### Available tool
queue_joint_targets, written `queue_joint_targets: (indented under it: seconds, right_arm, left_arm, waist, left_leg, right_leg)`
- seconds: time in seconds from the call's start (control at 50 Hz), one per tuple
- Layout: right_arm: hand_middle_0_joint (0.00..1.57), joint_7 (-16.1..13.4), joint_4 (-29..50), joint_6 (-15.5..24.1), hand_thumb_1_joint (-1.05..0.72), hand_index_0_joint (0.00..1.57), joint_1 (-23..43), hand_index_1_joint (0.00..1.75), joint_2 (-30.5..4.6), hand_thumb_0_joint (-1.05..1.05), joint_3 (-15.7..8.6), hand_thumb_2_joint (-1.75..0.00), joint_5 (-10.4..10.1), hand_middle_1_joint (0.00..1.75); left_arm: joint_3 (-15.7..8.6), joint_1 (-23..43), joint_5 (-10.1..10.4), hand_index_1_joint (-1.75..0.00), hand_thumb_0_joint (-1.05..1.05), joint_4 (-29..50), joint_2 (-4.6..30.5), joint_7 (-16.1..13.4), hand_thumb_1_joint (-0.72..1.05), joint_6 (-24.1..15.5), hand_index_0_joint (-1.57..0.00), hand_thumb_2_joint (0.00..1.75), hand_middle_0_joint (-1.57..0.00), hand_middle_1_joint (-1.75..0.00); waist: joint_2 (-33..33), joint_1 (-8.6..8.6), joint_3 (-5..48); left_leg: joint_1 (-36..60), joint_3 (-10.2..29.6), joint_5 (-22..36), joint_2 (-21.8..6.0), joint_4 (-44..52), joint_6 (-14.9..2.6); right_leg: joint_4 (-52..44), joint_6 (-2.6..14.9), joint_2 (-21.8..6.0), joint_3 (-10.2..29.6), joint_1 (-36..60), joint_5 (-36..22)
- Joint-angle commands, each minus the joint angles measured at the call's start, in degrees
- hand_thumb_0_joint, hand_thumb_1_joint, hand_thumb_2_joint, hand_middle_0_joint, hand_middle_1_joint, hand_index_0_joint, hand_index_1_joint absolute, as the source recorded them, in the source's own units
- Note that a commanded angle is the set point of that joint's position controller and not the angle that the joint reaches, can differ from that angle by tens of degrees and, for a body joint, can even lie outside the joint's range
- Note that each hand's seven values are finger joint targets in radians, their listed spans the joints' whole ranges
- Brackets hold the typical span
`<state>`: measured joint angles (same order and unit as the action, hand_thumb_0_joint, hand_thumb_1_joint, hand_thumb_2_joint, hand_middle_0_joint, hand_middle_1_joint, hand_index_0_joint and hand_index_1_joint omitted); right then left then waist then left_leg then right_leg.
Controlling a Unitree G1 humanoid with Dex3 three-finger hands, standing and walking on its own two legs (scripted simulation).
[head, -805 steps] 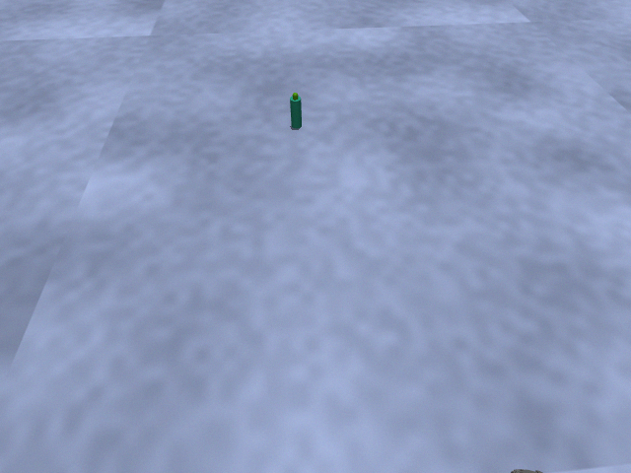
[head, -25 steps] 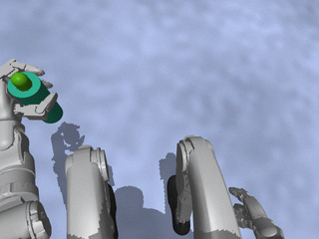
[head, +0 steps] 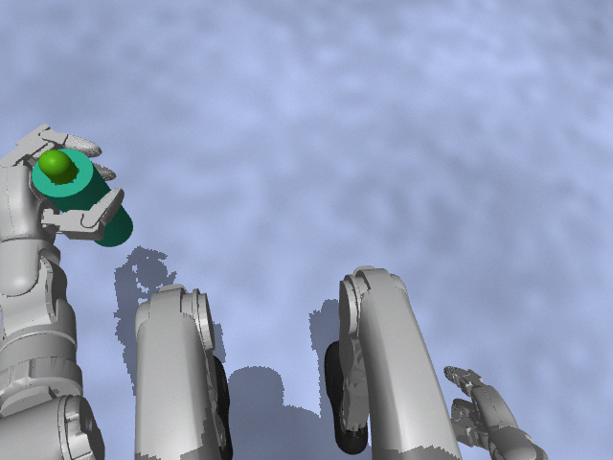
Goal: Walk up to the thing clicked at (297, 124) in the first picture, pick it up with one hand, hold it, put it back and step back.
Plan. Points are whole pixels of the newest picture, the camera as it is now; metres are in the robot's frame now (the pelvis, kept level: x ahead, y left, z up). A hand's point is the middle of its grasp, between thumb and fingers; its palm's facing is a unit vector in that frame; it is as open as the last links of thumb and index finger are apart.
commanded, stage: lift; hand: left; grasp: from the side
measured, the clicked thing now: (86, 199) +0.43 +0.24 -0.06
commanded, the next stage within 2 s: hold in 1.84 s
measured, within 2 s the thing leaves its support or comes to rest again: neither
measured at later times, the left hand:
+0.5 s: hand (18, 158) +0.41 +0.23 +0.11, palm faces +0.15 -0.99 -0.05, open 8.1 cm
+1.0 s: hand out of the picture +0.38 +0.23 +0.27, palm faces +0.16 -0.99 -0.05, open 8.1 cm
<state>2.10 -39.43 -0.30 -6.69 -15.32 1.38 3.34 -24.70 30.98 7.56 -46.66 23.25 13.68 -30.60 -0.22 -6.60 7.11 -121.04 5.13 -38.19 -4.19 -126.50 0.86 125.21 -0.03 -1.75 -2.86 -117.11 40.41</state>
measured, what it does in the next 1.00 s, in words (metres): rises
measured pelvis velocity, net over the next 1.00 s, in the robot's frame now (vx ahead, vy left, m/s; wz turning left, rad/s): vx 0.05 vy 0.01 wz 0.06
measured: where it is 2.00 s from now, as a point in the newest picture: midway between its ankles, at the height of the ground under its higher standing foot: (282, 424)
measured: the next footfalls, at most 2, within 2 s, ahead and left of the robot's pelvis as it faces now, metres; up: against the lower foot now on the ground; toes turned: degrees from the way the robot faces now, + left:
none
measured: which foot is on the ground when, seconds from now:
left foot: down 0.00-1.00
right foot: down 0.00-1.00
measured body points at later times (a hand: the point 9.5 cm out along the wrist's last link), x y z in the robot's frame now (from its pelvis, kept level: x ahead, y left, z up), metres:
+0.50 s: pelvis +0.01 +0.00 +0.11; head +0.19 +0.02 +0.52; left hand +0.39 +0.28 +0.11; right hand +0.17 -0.25 -0.02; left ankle +0.09 +0.13 -0.36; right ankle +0.09 -0.12 -0.36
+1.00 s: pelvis +0.05 +0.01 +0.25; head +0.14 +0.03 +0.69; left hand +0.37 +0.28 +0.28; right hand +0.21 -0.23 +0.14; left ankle +0.09 +0.13 -0.36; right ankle +0.09 -0.12 -0.36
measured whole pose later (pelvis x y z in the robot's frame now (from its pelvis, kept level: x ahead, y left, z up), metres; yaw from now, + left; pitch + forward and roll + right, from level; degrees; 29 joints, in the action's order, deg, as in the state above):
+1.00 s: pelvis +0.05 +0.01 +0.25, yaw +4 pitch +20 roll -3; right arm -2.4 -37.4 3.8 -10.3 -13.2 0.7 -1.3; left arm -10.9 9.4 10.7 -24.7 15.3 5.7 -19.3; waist -1.3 -1.9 8.5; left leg -66.3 1.7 -31.3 -3.8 -77.7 0.6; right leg 75.4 -0.8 -2.1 -3.7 -62.5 32.5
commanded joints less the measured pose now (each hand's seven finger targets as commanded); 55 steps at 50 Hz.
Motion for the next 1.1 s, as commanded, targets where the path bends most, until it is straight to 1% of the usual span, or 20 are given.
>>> queue_joint_targets:
  seconds: [0.0,0.06,0.12,0.18,0.22,0.24,0.26,0.3,0.4,0.48,0.54,0.56,0.64,0.7,0.72,0.84,0.86,0.9,0.92,1.08]
  right_arm:
    - [0.20,-1.5,4.6,1.8,-0.93,0.20,-6.6,0.30,-11.5,0.00,-4.7,-0.90,-0.7,0.30]
    - [0.20,-1.9,4.8,2.1,-0.93,0.20,-6.5,0.30,-10.8,0.00,-4.6,-0.90,-1.3,0.30]
    - [0.20,-2.4,5.6,2.3,-0.93,0.20,-6.4,0.30,-10.9,0.00,-5.0,-0.90,-1.8,0.30]
    - [0.20,-2.6,6.2,2.7,-0.93,0.20,-6.3,0.30,-10.4,0.00,-5.2,-0.90,-2.3,0.30]
    - [0.20,-2.8,6.5,2.8,-0.92,0.20,-6.5,0.30,-10.1,0.00,-5.5,-0.90,-2.6,0.30]
    - [0.20,-3.0,7.3,2.9,-0.92,0.20,-5.9,0.30,-9.8,0.00,-5.2,-0.90,-2.9,0.30]
    - [0.20,-3.0,7.1,2.9,-0.92,0.20,-6.5,0.30,-9.5,0.00,-5.5,-0.90,-2.9,0.30]
    - [0.20,-3.3,7.2,3.1,-0.92,0.20,-6.1,0.30,-9.3,0.00,-5.5,-0.90,-3.4,0.30]
    - [0.20,-3.9,8.3,3.4,-0.91,0.20,-5.3,0.30,-8.7,0.00,-5.5,-0.90,-4.2,0.30]
    - [0.20,-4.4,8.6,3.5,-0.91,0.20,-4.8,0.30,-8.4,0.00,-5.6,-0.90,-4.4,0.30]
    - [0.20,-4.8,8.5,4.0,-0.91,0.20,-5.2,0.30,-7.8,0.00,-5.5,-0.90,-4.6,0.30]
    - [0.20,-5.0,8.4,4.1,-0.91,0.20,-5.3,0.30,-7.4,0.00,-5.3,-0.90,-4.7,0.30]
    - [0.20,-5.5,8.5,4.9,-0.91,0.20,-4.5,0.30,-7.1,0.00,-4.8,-0.90,-4.9,0.30]
    - [0.20,-5.8,8.6,5.1,-0.90,0.20,-4.7,0.30,-7.1,0.00,-4.7,-0.90,-4.9,0.30]
    - [0.20,-5.7,8.5,5.3,-0.90,0.20,-5.0,0.30,-7.0,0.00,-4.5,-0.90,-4.8,0.30]
    - [0.20,-5.8,7.2,6.0,-0.90,0.20,-6.0,0.30,-6.3,0.00,-4.1,-0.90,-4.5,0.30]
    - [0.20,-5.6,7.3,6.0,-0.90,0.20,-6.0,0.30,-6.3,0.00,-4.0,-0.90,-4.5,0.30]
    - [0.20,-5.5,7.1,6.2,-0.90,0.20,-5.6,0.30,-6.6,0.00,-4.2,-0.90,-4.5,0.30]
    - [0.20,-5.3,7.2,6.2,-0.91,0.20,-5.9,0.30,-6.4,0.00,-4.1,-0.90,-4.5,0.30]
    - [0.20,-4.9,8.0,6.2,-0.91,0.20,-5.3,0.30,-6.3,0.00,-3.9,-0.90,-4.5,0.30]
  left_arm:
    - [-3.2,19.5,4.1,-1.44,0.00,23.2,15.4,0.0,0.26,-5.5,-1.35,1.26,-1.32,-1.45]
    - [-1.8,17.0,4.4,-1.43,0.00,22.5,13.0,-0.6,0.27,-4.1,-1.34,1.26,-1.31,-1.45]
    - [-2.6,16.5,4.6,-1.44,0.00,26.6,14.9,-0.9,0.22,-3.2,-1.35,1.26,-1.32,-1.46]
    - [-0.9,14.5,5.5,-1.44,0.00,28.9,11.7,-1.1,0.26,-1.8,-1.34,1.27,-1.31,-1.45]
    - [-1.5,11.9,5.1,-1.43,0.00,30.5,12.8,-1.8,0.29,-0.7,-1.34,1.27,-1.31,-1.45]
    - [0.5,10.5,5.1,-1.43,0.00,29.8,10.6,-1.8,0.27,-0.1,-1.33,1.27,-1.30,-1.44]
    - [-0.8,11.4,5.0,-1.43,0.00,32.8,11.5,-2.3,0.29,-0.1,-1.33,1.28,-1.30,-1.45]
    - [-0.6,10.6,5.1,-1.40,0.00,35.6,12.1,-3.0,0.26,0.8,-1.30,1.25,-1.28,-1.41]
    - [1.3,4.3,5.7,-1.38,0.00,36.8,7.3,-5.0,0.29,2.9,-1.28,1.25,-1.25,-1.40]
    - [3.6,3.4,4.5,-1.36,0.00,43.1,7.2,-6.2,0.27,3.7,-1.27,1.22,-1.24,-1.37]
    - [4.0,2.5,4.7,-1.35,0.00,47.1,7.1,-7.3,0.29,4.8,-1.25,1.22,-1.22,-1.36]
    - [6.0,1.1,4.9,-1.35,0.00,47.2,5.3,-7.5,0.26,5.2,-1.25,1.22,-1.22,-1.36]
    - [7.2,-5.8,5.0,-1.34,0.00,43.0,2.2,-8.9,0.25,6.8,-1.23,1.22,-1.20,-1.35]
    - [6.1,-4.6,4.1,-1.36,0.00,44.8,4.1,-10.0,0.25,6.3,-1.24,1.23,-1.22,-1.37]
    - [7.9,-5.6,3.9,-1.36,0.00,43.7,2.8,-9.6,0.25,6.4,-1.25,1.23,-1.23,-1.38]
    - [8.8,-4.0,4.8,-1.40,0.00,42.3,2.0,-9.0,0.29,5.2,-1.29,1.27,-1.27,-1.41]
    - [10.5,-5.7,4.7,-1.40,0.00,38.8,-0.2,-8.5,0.29,5.3,-1.29,1.27,-1.27,-1.40]
    - [9.5,-3.5,4.7,-1.39,0.00,40.2,1.6,-8.0,0.27,5.0,-1.30,1.26,-1.28,-1.40]
    - [11.1,-5.7,4.4,-1.39,0.00,36.9,-0.2,-7.7,0.25,5.3,-1.30,1.24,-1.28,-1.40]
    - [10.8,-4.9,4.6,-1.39,0.00,38.5,0.1,-7.0,0.26,4.3,-1.31,1.24,-1.29,-1.40]
  waist:
    - [-12.5,1.78,43.0]
    - [-9.7,1.55,40.4]
    - [-9.5,2.61,41.9]
    - [-9.2,2.78,42.0]
    - [-8.1,3.37,41.7]
    - [-6.8,2.52,40.0]
    - [-6.2,3.15,41.7]
    - [-7.5,4.11,42.3]
    - [-5.8,4.12,39.4]
    - [-8.5,4.59,38.9]
    - [-8.1,4.77,40.6]
    - [-7.6,3.98,39.8]
    - [-5.7,4.19,34.0]
    - [-6.7,4.79,31.4]
    - [-6.5,4.00,31.3]
    - [-6.5,4.34,27.8]
    - [-5.6,3.60,26.2]
    - [-6.8,4.41,25.0]
    - [-5.8,4.17,23.9]
    - [-5.1,5.06,22.0]
  left_leg:
    - [34.2,-1.9,6.9,2.3,18.0,-1.98]
    - [32.5,-2.2,7.1,2.3,19.1,-2.37]
    - [34.3,-2.5,6.7,2.2,20.5,-2.48]
    - [36.7,-2.1,7.5,2.2,22.7,-2.34]
    - [36.9,-2.5,7.7,2.2,24.0,-2.46]
    - [36.3,-2.4,6.8,2.2,24.9,-2.54]
    - [36.7,-2.7,7.7,2.2,25.3,-2.53]
    - [40.1,-2.7,8.4,2.2,27.2,-2.40]
    - [45.3,-1.9,10.3,2.1,32.1,-2.32]
    - [52.6,-1.1,9.0,2.0,37.9,-1.70]
    - [57.1,-1.5,12.8,2.1,40.2,-1.81]
    - [58.3,-1.6,13.6,2.2,41.1,-1.90]
    - [61.0,-1.5,15.6,2.3,45.5,-1.86]
    - [65.1,-0.8,13.7,2.2,50.4,-1.33]
    - [66.9,-0.4,14.8,2.2,51.9,-1.27]
    - [73.2,-1.4,20.6,2.5,56.6,-1.12]
    - [73.8,-1.3,20.6,2.5,57.8,-1.07]
    - [75.0,-1.7,20.0,2.5,59.6,-0.94]
    - [76.2,-1.5,19.8,2.5,61.0,-0.87]
    - [80.3,-2.4,17.8,2.8,67.0,-0.92]
  right_leg:
    - [-17.2,2.48,2.4,-0.9,19.2,-9.6]
    - [-19.5,2.23,2.3,-0.4,21.3,-9.9]
    - [-22.1,2.20,2.3,0.6,23.5,-9.3]
    - [-23.8,2.23,2.2,0.5,24.8,-10.0]
    - [-26.3,1.93,2.1,1.3,27.8,-10.0]
    - [-27.5,1.81,2.1,1.4,28.7,-9.4]
    - [-28.5,1.61,2.0,1.8,31.5,-10.3]
    - [-30.1,1.72,2.0,2.2,32.7,-10.6]
    - [-33.8,1.73,2.1,1.1,35.9,-13.1]
    - [-37.5,1.97,2.0,1.1,38.3,-12.5]
    - [-41.0,1.64,2.0,1.3,43.8,-15.9]
    - [-42.4,1.46,2.0,1.4,45.1,-16.8]
    - [-46.8,1.28,2.2,1.1,49.2,-18.9]
    - [-50.0,1.39,2.2,0.9,51.7,-17.5]
    - [-50.9,1.39,2.2,0.7,52.9,-18.5]
    - [-56.5,1.32,2.2,0.7,59.7,-23.1]
    - [-57.5,1.34,2.3,0.4,60.2,-23.1]
    - [-59.4,1.37,2.1,0.5,62.0,-23.0]
    - [-60.4,1.38,2.2,0.3,62.5,-22.6]
    - [-66.3,1.20,2.0,0.2,69.3,-21.6]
